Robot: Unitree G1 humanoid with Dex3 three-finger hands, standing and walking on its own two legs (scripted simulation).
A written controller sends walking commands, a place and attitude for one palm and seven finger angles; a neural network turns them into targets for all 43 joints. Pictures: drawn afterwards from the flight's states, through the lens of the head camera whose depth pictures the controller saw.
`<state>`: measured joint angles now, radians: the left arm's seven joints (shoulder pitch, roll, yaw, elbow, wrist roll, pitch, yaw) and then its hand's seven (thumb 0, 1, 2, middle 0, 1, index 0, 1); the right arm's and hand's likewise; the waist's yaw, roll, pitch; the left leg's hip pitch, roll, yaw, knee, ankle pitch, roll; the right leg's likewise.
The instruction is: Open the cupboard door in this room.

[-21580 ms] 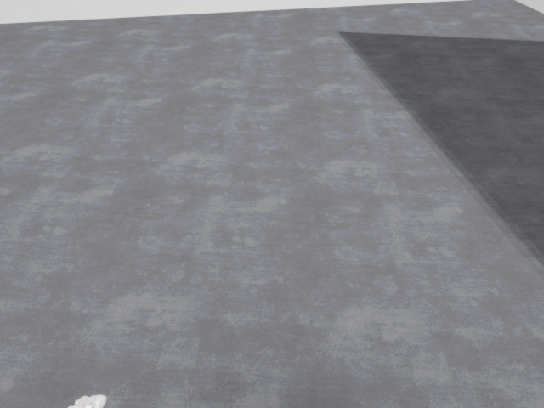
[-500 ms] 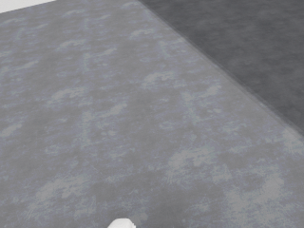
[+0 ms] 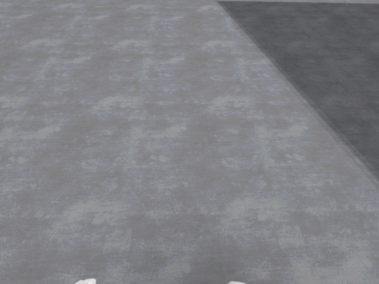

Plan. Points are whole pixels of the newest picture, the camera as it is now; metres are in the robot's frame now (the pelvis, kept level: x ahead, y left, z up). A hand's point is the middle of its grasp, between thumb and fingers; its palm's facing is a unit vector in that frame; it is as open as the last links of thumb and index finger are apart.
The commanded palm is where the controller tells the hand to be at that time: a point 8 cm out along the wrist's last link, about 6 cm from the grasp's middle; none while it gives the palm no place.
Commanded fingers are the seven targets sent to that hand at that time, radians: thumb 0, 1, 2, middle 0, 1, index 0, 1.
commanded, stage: turn or walk to find it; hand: left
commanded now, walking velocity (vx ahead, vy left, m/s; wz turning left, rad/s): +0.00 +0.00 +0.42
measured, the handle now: out of the picture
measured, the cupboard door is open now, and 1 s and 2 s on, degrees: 0 0 0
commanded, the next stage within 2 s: stand and wait in 0.26 s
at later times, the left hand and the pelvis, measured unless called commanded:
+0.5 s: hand out of the picture -0.03 +0.17 -0.16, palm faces +0.27 -0.92 -0.27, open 7.4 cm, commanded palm none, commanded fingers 0.00 0.90 0.90 -0.20 -0.30 -0.20 -0.30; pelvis -0.02 -0.04 +0.00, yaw +14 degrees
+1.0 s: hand out of the picture -0.03 +0.20 -0.16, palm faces +0.46 -0.84 -0.28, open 7.4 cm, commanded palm none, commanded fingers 0.00 0.90 0.90 -0.20 -0.30 -0.20 -0.30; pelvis -0.03 -0.04 -0.01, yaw +28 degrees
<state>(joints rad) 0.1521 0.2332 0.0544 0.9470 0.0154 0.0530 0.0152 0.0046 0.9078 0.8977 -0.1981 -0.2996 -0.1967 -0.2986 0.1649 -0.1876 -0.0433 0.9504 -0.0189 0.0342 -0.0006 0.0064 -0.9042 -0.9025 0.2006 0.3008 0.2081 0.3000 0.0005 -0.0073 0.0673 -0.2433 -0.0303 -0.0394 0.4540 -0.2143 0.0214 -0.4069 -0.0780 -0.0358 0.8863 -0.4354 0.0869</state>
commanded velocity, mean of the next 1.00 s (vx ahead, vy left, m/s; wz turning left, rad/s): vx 0.00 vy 0.00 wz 0.47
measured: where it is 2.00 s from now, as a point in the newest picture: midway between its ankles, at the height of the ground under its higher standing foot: outside the picture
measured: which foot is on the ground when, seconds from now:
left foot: down 0.00-0.10, up 0.12-0.58, down 0.60-1.00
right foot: up 0.00-0.08, down 0.10-0.60, up 0.62-1.00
